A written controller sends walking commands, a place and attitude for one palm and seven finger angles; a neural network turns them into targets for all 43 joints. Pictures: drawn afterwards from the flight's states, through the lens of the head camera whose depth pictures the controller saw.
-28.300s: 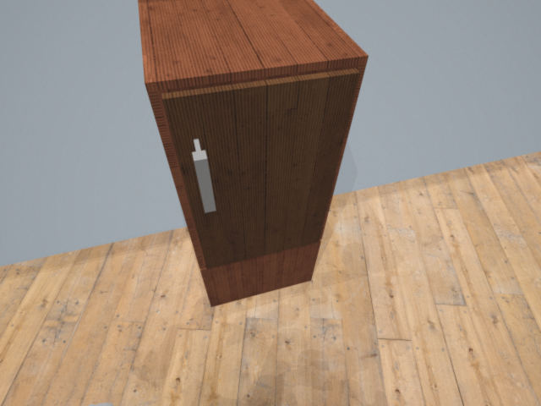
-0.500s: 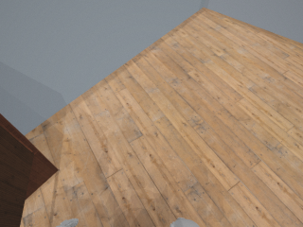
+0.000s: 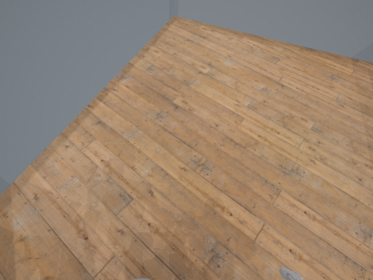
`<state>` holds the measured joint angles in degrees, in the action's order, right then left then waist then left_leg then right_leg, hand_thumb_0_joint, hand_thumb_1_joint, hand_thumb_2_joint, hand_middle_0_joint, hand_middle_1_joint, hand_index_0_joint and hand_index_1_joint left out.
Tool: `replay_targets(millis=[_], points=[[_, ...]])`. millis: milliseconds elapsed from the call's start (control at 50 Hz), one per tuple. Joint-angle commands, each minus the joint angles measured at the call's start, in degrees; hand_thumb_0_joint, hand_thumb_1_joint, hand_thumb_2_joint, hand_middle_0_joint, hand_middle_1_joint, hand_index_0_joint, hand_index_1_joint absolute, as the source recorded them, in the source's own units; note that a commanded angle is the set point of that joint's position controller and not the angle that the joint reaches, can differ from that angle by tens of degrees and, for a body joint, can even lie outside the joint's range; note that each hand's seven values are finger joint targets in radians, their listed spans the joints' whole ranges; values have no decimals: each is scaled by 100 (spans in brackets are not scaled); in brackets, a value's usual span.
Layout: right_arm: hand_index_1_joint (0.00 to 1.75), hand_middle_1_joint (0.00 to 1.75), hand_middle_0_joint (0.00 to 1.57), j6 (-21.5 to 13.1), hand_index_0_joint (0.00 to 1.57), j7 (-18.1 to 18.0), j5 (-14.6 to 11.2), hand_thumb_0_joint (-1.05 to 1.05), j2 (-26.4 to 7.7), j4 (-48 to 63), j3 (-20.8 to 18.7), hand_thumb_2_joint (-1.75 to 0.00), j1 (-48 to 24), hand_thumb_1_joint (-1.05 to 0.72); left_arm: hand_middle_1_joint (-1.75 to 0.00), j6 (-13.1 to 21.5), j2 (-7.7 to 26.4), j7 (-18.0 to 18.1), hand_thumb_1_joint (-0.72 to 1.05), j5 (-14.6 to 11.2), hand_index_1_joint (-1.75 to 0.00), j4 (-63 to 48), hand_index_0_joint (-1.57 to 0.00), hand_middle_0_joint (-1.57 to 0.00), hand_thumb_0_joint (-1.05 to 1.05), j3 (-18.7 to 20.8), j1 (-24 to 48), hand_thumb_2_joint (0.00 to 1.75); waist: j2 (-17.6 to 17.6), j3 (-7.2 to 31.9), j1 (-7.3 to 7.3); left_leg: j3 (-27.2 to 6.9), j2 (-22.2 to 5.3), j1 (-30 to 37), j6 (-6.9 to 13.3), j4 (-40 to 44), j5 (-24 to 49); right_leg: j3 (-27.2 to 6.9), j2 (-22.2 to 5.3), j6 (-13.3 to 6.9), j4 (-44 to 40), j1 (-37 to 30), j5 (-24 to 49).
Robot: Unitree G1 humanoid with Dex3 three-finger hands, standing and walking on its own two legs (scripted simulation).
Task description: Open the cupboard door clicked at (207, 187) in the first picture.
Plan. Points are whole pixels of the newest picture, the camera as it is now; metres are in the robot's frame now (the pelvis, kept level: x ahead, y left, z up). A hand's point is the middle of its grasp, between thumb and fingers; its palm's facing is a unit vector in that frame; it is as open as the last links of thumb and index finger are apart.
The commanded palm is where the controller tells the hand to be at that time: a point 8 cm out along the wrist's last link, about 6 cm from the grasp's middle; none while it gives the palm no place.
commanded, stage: walk to a spot facing it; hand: left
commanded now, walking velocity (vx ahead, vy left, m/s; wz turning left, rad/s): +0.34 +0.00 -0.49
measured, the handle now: out of the picture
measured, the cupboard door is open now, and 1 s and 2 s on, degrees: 48 48 48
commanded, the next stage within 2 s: turn to face it in 0.84 s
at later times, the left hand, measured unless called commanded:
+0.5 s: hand (173, 194) +0.36 +0.06 -0.14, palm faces -0.25 -0.94 -0.21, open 7.4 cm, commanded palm none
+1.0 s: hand (178, 170) +0.45 +0.05 -0.17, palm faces -0.19 -0.97 -0.15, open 7.4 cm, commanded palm none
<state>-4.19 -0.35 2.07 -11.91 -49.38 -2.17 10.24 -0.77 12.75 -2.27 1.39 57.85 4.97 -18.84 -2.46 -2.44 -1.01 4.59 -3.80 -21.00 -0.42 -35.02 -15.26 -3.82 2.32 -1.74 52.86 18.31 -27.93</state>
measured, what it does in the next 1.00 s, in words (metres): walks ahead, turning right: right foot, then left foot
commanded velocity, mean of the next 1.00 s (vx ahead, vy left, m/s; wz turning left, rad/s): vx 0.31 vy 0.00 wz -0.13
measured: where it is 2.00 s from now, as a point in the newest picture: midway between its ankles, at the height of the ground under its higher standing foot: (224, 208)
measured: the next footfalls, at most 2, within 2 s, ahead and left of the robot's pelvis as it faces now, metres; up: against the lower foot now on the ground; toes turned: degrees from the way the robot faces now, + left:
right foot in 0.34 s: +0.24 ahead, -0.16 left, +0.00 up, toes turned -18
left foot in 0.84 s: +0.55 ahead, -0.04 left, +0.00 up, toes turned -8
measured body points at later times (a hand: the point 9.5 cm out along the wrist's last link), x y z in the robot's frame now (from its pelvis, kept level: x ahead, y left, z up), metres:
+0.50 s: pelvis +0.20 -0.09 +0.01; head +0.24 -0.11 +0.46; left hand +0.37 +0.11 -0.12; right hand +0.11 -0.31 -0.15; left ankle +0.21 +0.08 -0.64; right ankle +0.20 -0.15 -0.73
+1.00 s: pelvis +0.44 -0.12 +0.01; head +0.47 -0.11 +0.45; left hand +0.47 +0.10 -0.16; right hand +0.47 -0.36 -0.14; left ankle +0.51 -0.03 -0.73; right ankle +0.36 -0.22 -0.64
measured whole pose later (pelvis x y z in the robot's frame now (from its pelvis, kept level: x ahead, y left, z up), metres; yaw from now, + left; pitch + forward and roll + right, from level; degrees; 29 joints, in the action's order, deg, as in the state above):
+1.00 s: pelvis +0.44 -0.12 +0.01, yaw -16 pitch -1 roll +1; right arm -4.3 -0.8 1.5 -8.9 -57.1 -1.5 9.8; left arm 1.2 9.0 -0.8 1.4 63.1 3.0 -19.5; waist -2.0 -3.6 -2.3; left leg 7.9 -1.9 -17.9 1.8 -31.2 -12.8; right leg 2.2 -2.9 -0.9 68.7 26.0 -21.3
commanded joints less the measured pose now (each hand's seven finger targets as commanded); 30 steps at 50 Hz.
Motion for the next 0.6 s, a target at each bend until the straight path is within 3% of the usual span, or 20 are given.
replay_targets(millis=[0, 40, 80, 120, 140, 180, 200, 220, 240, 260, 280, 300, 320, 340, 360, 380, 400, 440, 500, 580], points=[[30, 30, 20, -29, 20, -121, 29, 0, -879, -67, -166, -90, 1170, -90, -30, 301, 345, -101, 90, 62, -30, -862, -20, -20, 0, 93, 971, 90, 1257, -196, 369, -1958, -1949, 1474, 653, 2363, -563, 115, -724, 52, 2126, 2586, 861], [30, 30, 20, -104, 20, -146, 2, 0, -727, -205, -103, -90, 1273, -90, -30, 208, 130, -157, 90, 56, -30, -838, -20, -20, 0, 6, 962, 90, 1180, 72, 268, -836, -1569, 1778, 501, 2154, 1128, 356, -739, 155, 1612, 2419, 1179], [30, 30, 20, -107, 20, -145, -10, 0, -711, -342, -110, -90, 1437, -90, -30, 170, 21, -170, 90, 46, -30, -880, -20, -20, 0, -58, 1094, 90, 1242, 207, 292, -157, -1417, 1980, 458, 2012, 1855, 590, -739, 164, 837, 2189, 1293], [30, 30, 20, -76, 20, -108, -2, 0, -704, -443, -116, -90, 1548, -90, -30, 136, -35, -174, 90, 36, -30, -943, -20, -20, 0, -104, 1363, 90, 1216, 107, 314, 222, -1406, 1782, 468, 2102, 1739, 771, -732, 139, -18, 1842, 1522], [30, 30, 20, -56, 20, -95, 7, 0, -697, -488, -118, -90, 1612, -90, -30, 131, -24, -174, 90, 38, -30, -986, -20, -20, 0, -114, 1559, 90, 1140, 5, 385, 291, -1428, 1614, 475, 2153, 1570, 879, -705, 119, -423, 1627, 1548], [30, 30, 20, -12, 20, -68, 31, 0, -741, -552, -137, -90, 1612, -90, -30, 131, 39, -163, 90, 33, -30, -1037, -20, -20, 0, -110, 1743, 90, 1225, -144, 387, 332, -1546, 1481, 504, 2189, 1227, 1024, -609, 65, -971, 1260, 1481], [30, 30, 20, 3, 20, -65, 39, 0, -721, -597, -124, -90, 1692, -90, -30, 130, 51, -164, 90, 43, -30, -1050, -20, -20, 0, -105, 1864, 90, 1111, -193, 419, 362, -1547, 1414, 507, 2182, 1305, 1093, -539, 25, -1129, 1064, 1540], [30, 30, 20, 20, 20, -66, 42, 0, -753, -642, -126, -90, 1706, -90, -30, 144, 70, -158, 90, 40, -30, -1033, -20, -20, 0, -94, 1874, 90, 1056, -175, 358, 411, -1563, 1428, 480, 2057, 1541, 1159, -473, -26, -1299, 807, 1526], [30, 30, 20, 39, 20, -66, 37, 0, -820, -667, -131, -90, 1661, -90, -30, 160, 142, -141, 90, 36, -30, -978, -20, -20, 0, -73, 1668, 90, 1063, -84, 220, 510, -1556, 1461, 436, 1742, 2031, 1264, -370, -103, -1472, 412, 1430], [30, 30, 20, 57, 20, -67, 16, 0, -846, -674, -127, -90, 1585, -90, -30, 190, 259, -112, 90, 36, -30, -818, -20, -20, 0, -27, 1216, 90, 896, 146, -32, 636, -1463, 1293, 350, 1071, 2606, 1336, -228, -207, -1772, -404, 1437], [30, 30, 20, 62, 20, -34, -35, 0, -809, -651, -105, -90, 1410, -90, -30, 257, 546, -56, 90, 49, -30, -517, -20, -20, 0, 45, 227, 90, 425, 563, -522, 930, -1183, 637, 150, -151, 2806, 1174, -198, -396, -2064, -1923, 1470], [30, 30, 20, 34, 20, 25, -147, 0, -510, -512, -49, -90, 1332, -90, -30, 326, 1250, 47, 90, 80, -30, -217, -20, -20, 0, 260, -821, 90, -868, 1339, -983, 1210, -552, -856, -103, -2122, 1091, -706, -1624, -857, -2569, -3599, 806], [30, 30, 20, 28, 20, -4, -206, 0, -359, -260, -59, -90, 1060, -90, -30, 303, 1684, 125, 90, -71, -30, -128, -20, -20, 0, 320, -1129, 90, -1557, 1527, -960, 594, 34, -1971, -232, -3769, -2095, -2838, -2841, -1357, -3530, -3862, 1468], [30, 30, 20, 41, 20, -12, -180, 0, -530, -317, -121, -90, 736, -90, -30, 300, 1593, 190, 90, -109, -30, -197, -20, -20, 0, 292, -750, 90, -1022, 1166, -839, -163, -284, -2288, -172, -4308, -1637, -2689, -2761, -1409, -3657, -3257, 1365], [30, 30, 20, 54, 20, -23, -153, 0, -491, -351, -159, -90, 543, -90, -30, 294, 1241, 221, 90, -118, -30, -320, -20, -20, 0, 186, -227, 90, -693, 599, -552, -320, -521, -2256, -187, -4252, -1028, -2115, -2507, -1265, -3721, -2400, 1489], [30, 30, 20, 105, 20, -18, -106, 0, -439, -507, -162, -90, 654, -90, -30, 303, 916, 247, 90, -113, -30, -434, -20, -20, 0, 92, 278, 90, -417, 364, -246, -394, -721, -1797, -204, -3785, -661, -1378, -2227, -1109, -3800, -1638, 1649], [30, 30, 20, 180, 20, 0, -63, 0, -292, -643, -139, -90, 806, -90, -30, 354, 705, 242, 90, -88, -30, -475, -20, -20, 0, 26, 495, 90, -367, 199, -42, -285, -719, -1388, -244, -3369, -434, -834, -1931, -972, -3914, -1074, 2023], [30, 30, 20, 304, 20, 29, -44, 0, -132, -829, -125, -90, 1225, -90, -30, 427, 555, 232, 90, -50, -30, -437, -20, -20, 0, -19, 635, 90, -430, 121, 254, -136, -651, -984, -305, -2718, -211, -275, -1654, -898, -4063, -624, 2219], [30, 30, 20, 299, 20, 93, -48, 0, -46, -799, -129, -90, 993, -90, -30, 545, 456, 209, 90, -73, -30, -188, -20, -20, 0, -33, 310, 90, -265, 108, 212, -70, -506, -1155, -311, -2112, 273, -231, -1478, -947, -4201, -920, 2440], [30, 30, 20, 228, 20, 145, -63, 0, -70, -471, -150, -90, 152, -90, -30, 622, 355, 230, 90, -64, -30, 40, -20, -20, 0, -65, -116, 90, -157, -11, 54, -129, -486, -1686, -277, -1428, 553, -340, -1586, -1005, -4123, -1660, 3113]])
